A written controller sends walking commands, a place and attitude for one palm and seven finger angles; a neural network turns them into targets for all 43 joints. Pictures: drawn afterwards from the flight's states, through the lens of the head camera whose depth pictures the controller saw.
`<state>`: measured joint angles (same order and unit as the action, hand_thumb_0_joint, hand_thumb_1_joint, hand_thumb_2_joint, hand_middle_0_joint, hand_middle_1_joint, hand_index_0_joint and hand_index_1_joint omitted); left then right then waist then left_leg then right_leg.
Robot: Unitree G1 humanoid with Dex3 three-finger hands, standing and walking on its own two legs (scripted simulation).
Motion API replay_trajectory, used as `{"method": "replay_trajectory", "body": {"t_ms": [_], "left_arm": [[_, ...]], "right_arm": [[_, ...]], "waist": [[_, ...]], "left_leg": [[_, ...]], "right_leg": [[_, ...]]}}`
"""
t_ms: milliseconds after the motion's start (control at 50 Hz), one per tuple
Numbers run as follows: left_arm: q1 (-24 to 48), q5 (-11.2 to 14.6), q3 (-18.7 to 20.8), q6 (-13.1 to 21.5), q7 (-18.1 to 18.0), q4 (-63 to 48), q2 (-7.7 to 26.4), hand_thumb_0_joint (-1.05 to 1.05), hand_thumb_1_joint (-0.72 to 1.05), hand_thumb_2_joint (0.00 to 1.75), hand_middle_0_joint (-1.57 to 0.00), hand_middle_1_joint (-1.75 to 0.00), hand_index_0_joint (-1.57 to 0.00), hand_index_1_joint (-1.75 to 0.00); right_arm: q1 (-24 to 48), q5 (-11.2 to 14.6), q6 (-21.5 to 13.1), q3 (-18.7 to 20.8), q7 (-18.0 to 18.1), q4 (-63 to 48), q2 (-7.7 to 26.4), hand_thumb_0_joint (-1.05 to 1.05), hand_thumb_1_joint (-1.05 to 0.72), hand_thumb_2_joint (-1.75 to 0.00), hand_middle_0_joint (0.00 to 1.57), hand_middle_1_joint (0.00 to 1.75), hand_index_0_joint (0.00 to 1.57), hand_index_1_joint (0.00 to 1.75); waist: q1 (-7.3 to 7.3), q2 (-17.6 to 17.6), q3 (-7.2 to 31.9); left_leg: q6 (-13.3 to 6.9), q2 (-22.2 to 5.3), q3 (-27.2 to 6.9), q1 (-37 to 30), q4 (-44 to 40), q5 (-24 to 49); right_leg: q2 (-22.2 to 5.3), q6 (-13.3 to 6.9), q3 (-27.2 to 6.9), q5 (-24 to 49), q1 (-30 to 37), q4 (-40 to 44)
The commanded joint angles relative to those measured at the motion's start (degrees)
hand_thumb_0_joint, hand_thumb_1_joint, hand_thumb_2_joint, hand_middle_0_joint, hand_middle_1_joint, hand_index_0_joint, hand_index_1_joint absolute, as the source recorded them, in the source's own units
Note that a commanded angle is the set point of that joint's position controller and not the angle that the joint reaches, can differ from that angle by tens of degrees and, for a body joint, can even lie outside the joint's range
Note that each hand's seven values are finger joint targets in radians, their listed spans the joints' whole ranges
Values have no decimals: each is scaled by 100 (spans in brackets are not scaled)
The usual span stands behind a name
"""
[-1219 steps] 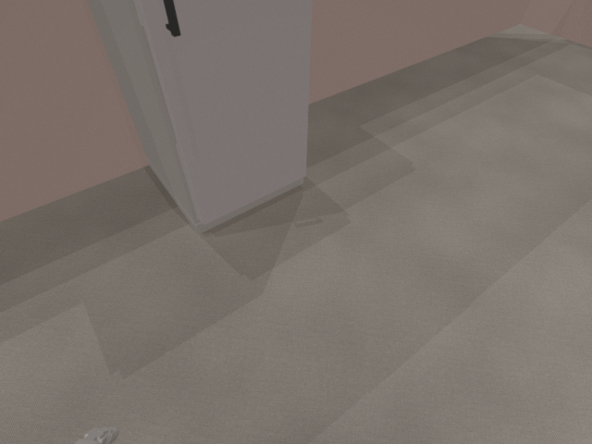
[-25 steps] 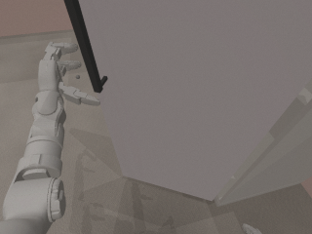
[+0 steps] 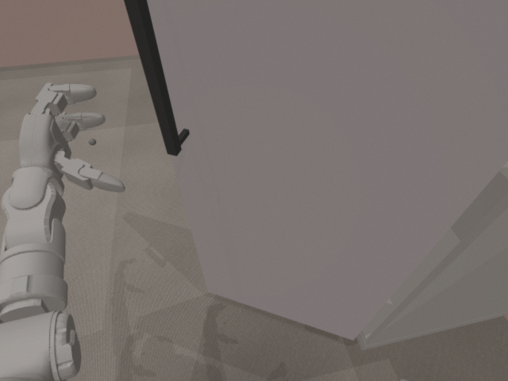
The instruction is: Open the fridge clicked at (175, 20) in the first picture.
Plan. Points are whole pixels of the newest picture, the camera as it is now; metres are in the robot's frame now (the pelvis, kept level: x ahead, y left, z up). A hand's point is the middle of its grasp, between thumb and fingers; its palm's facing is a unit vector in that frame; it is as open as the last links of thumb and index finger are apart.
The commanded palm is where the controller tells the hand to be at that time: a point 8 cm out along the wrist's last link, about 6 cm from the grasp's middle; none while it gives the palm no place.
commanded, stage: slip the hand off the handle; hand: left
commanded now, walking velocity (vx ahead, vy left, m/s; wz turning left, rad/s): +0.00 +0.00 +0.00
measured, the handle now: (161, 66) +0.49 +0.17 +0.26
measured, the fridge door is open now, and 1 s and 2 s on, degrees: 60 60 60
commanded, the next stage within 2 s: draw the hand back to the body in 0.56 s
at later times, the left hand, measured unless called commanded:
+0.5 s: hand (70, 192) +0.31 +0.25 +0.18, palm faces +0.22 -0.97 -0.14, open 14.7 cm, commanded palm +0.27 +0.29 +0.18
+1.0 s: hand (55, 216) +0.27 +0.25 +0.19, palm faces +0.10 -0.99 -0.01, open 14.7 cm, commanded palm +0.23 +0.29 +0.18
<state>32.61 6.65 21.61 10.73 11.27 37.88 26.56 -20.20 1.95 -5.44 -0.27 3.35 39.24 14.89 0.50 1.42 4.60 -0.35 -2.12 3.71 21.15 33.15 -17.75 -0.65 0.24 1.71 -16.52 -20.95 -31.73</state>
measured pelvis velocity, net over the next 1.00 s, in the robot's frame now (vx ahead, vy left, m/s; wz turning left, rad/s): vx -0.01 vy -0.01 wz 0.03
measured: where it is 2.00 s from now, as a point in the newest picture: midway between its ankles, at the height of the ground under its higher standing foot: outside the picture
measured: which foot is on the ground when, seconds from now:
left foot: down 0.00-1.00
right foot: down 0.00-1.00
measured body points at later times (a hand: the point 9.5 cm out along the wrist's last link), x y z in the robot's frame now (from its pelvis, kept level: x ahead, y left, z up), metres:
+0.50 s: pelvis -0.02 +0.01 +0.00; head -0.03 +0.00 +0.45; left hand +0.29 +0.30 +0.19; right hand +0.17 -0.22 -0.08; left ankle -0.01 +0.11 -0.73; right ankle -0.01 -0.12 -0.73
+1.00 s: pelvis -0.01 -0.01 +0.01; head -0.05 -0.03 +0.45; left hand +0.25 +0.30 +0.19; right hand +0.18 -0.23 -0.06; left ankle -0.01 +0.11 -0.73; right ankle -0.01 -0.12 -0.73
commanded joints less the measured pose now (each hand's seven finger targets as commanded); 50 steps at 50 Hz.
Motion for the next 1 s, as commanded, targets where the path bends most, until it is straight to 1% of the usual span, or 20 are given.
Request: {"method": "replay_trajectory", "body": {"t_ms": [0, 60, 120, 140, 180, 200, 240, 400, 460, 540, 620, 660, 680, 720, 760, 800, 820, 860, 920, 980], "left_arm": [[1687, 205, 340, 215, 16, -1699, 1379, 0, -55, 20, -25, -115, -25, -115], [1832, 179, 225, 153, -89, -2295, 1266, 0, -55, 20, -25, -115, -25, -115], [1369, 176, 459, 148, -200, -2712, 1421, 0, -55, 20, -25, -115, -25, -115], [1325, 195, 219, 113, -190, -2767, 1133, 0, -55, 20, -25, -115, -25, -115], [1225, 221, 240, 22, -193, -2715, 1173, 0, -55, 20, -25, -115, -25, -115], [1217, 200, 254, 14, -206, -2874, 1217, 0, -55, 20, -25, -115, -25, -115], [1042, 202, -39, -74, -207, -3178, 875, 0, -55, 20, -25, -115, -25, -115], [211, 308, -90, -357, -288, -3706, 627, 0, -55, 20, -25, -115, -25, -115], [194, 330, -102, -505, -312, -3748, 621, 0, -55, 20, -25, -115, -25, -115], [254, 314, -53, -541, -322, -3948, 710, 0, -55, 20, -25, -115, -25, -115], [532, 284, -212, -393, -285, -4172, 658, 0, -55, 20, -25, -115, -25, -115], [624, 299, -465, -384, -255, -4092, 424, 0, -55, 20, -25, -115, -25, -115], [540, 985, -330, -1010, 295, -3192, 468, 0, -55, 20, -25, -115, -25, -115], [596, 1190, 83, -1565, 848, -3643, 1036, 0, -55, 20, -25, -115, -25, -115], [497, 1168, 309, -1973, 1051, -3820, 1280, 0, -55, 20, -25, -115, -25, -115], [-209, 1207, 733, -2006, 937, -3855, 1405, 0, -55, 20, -25, -115, -25, -115], [-406, 1278, 578, -2000, 915, -3833, 1090, 0, -55, 20, -25, -115, -25, -115], [-694, 1335, 615, -1975, 876, -3871, 969, 0, -55, 20, -25, -115, -25, -115], [-960, 1303, 583, -2060, 913, -4103, 971, 0, -55, 20, -25, -115, -25, -115], [-630, 1235, 373, -2132, 927, -4513, 885, 0, -55, 20, -25, -115, -25, -115]], "right_arm": [[202, 13, -289, 258, 97, -817, 851, 0, -90, -90, 20, 30, 20, 30], [370, 19, -358, 243, 124, -860, 800, 0, -90, -90, 20, 30, 20, 30], [439, -26, -408, 215, 141, -875, 783, 0, -90, -90, 20, 30, 20, 30], [515, -11, -431, 194, 142, -875, 734, 0, -90, -90, 20, 30, 20, 30], [589, 14, -474, 173, 179, -860, 766, 0, -90, -90, 20, 30, 20, 30], [627, -1, -483, 167, 200, -862, 771, 0, -90, -90, 20, 30, 20, 30], [768, 20, -550, 139, 196, -934, 697, 0, -90, -90, 20, 30, 20, 30], [1056, 23, -701, 62, 224, -963, 673, 0, -90, -90, 20, 30, 20, 30], [1173, 50, -718, 10, 264, -953, 645, 0, -90, -90, 20, 30, 20, 30], [1290, 26, -739, -34, 330, -949, 614, 0, -90, -90, 20, 30, 20, 30], [1295, 1, -843, -36, 366, -898, 590, 0, -90, -90, 20, 30, 20, 30], [1288, 16, -898, -64, 365, -868, 570, 0, -90, -90, 20, 30, 20, 30], [1399, 150, -936, -121, 467, -814, 750, 0, -90, -90, 20, 30, 20, 30], [1564, 195, -1004, -174, 567, -1009, 751, 0, -90, -90, 20, 30, 20, 30], [1649, 201, -1035, -235, 532, -1136, 664, 0, -90, -90, 20, 30, 20, 30], [1626, 153, -1038, -217, 408, -1213, 640, 0, -90, -90, 20, 30, 20, 30], [1627, 162, -1029, -235, 348, -1239, 605, 0, -90, -90, 20, 30, 20, 30], [1581, 194, -1010, -167, 284, -1256, 646, 0, -90, -90, 20, 30, 20, 30], [1583, 210, -995, -132, 256, -1337, 684, 0, -90, -90, 20, 30, 20, 30], [1614, 234, -998, -143, 326, -1381, 651, 0, -90, -90, 20, 30, 20, 30]], "waist": [[-113, -27, 1458], [-99, 307, 1438], [-225, 289, 1668], [-162, 303, 1494], [-156, 153, 1205], [-176, 240, 1232], [-208, 515, 1251], [-323, 172, 1007], [-287, 30, 669], [-280, 71, 686], [-224, 350, 881], [-170, 322, 770], [-157, 231, 971], [-399, 306, 1337], [-503, 274, 1202], [-634, 22, 1041], [-579, -149, 803], [-530, -343, 628], [-520, -141, 599], [-399, 174, 470]], "left_leg": [[-136, 101, -219, -734, -300, 1957], [-116, 116, -271, -886, -354, 1693], [-89, 103, -301, -961, -369, 1898], [-74, 89, -303, -999, -389, 1822], [-68, 83, -350, -849, -485, 1410], [-78, 75, -333, -898, -488, 1470], [-38, 82, -375, -1049, -524, 1499], [-21, 78, -409, -1087, -643, 1380], [-38, 94, -416, -923, -745, 943], [-78, 132, -384, -952, -768, 763], [-81, 141, -384, -1152, -702, 950], [-64, 159, -420, -1144, -723, 847], [-90, 150, -426, -1243, -856, 691], [-155, 201, -412, -1333, -856, 1167], [-164, 230, -419, -1314, -872, 1408], [-141, 213, -395, -1175, -847, 1586], [-141, 211, -366, -1097, -862, 1538], [-136, 191, -317, -1053, -854, 1328], [-164, 186, -241, -1065, -807, 1293], [-171, 203, -249, -1192, -805, 1047]], "right_leg": [[128, -134, -19, 2028, 718, 201], [147, -148, -28, 1638, 550, 255], [142, -161, -10, 1747, 764, 204], [155, -152, 16, 1646, 651, 243], [158, -148, 34, 1274, 547, 331], [144, -161, 19, 1314, 607, 343], [138, -176, 48, 1253, 560, 337], [113, -173, 94, 1163, 710, 467], [102, -143, 94, 820, 629, 586], [75, -133, 29, 637, 703, 693], [81, -141, 13, 804, 714, 671], [86, -136, 44, 731, 633, 689], [45, -205, 16, 882, 1073, 746], [-34, -204, -2, 1473, 1526, 713], [-26, -184, 23, 1678, 1530, 713], [-9, -171, 50, 1787, 1601, 703], [-5, -150, 61, 1789, 1490, 713], [31, -110, 71, 1557, 1310, 754], [-8, -91, -5, 1555, 1279, 742], [40, -80, -7, 1134, 1024, 837]]}}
